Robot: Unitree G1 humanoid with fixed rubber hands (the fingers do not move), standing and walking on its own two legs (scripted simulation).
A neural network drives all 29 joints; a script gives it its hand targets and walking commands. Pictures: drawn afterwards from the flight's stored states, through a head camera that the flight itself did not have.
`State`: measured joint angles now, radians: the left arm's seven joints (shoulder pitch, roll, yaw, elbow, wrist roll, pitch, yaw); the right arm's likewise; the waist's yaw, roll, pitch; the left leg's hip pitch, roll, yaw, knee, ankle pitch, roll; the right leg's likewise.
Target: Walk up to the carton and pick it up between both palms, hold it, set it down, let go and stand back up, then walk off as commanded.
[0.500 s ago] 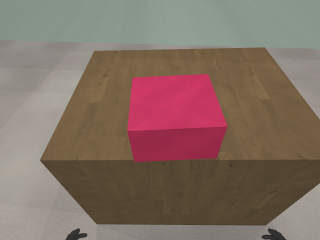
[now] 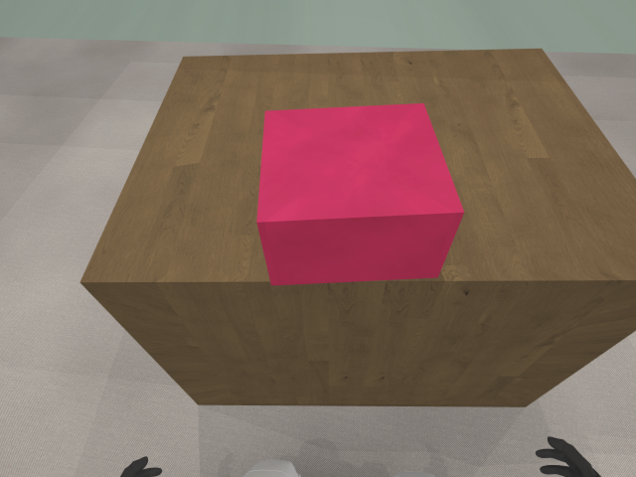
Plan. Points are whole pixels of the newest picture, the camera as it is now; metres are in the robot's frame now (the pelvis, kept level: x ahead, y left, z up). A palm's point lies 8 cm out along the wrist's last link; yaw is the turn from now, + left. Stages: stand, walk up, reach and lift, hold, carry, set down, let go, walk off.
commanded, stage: walk off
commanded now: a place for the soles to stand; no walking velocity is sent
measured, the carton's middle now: (349, 192) +0.52 +0.00 +0.02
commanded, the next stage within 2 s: stand in 1.88 s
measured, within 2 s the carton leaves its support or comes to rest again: neither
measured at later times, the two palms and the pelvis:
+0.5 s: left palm out of the picture -0.08 +0.33 -0.13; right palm out of the picture -0.01 -0.24 -0.09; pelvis -0.14 +0.04 -0.01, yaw -1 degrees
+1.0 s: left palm out of the picture -0.23 +0.32 -0.08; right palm out of the picture -0.23 -0.28 -0.12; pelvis -0.32 +0.02 -0.01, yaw +2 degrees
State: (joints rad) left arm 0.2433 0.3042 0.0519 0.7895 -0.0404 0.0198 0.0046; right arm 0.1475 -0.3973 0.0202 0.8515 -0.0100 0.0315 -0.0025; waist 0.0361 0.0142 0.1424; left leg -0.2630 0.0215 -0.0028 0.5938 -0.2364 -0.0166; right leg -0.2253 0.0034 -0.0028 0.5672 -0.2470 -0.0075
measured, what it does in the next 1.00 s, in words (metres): walks backwards: right foot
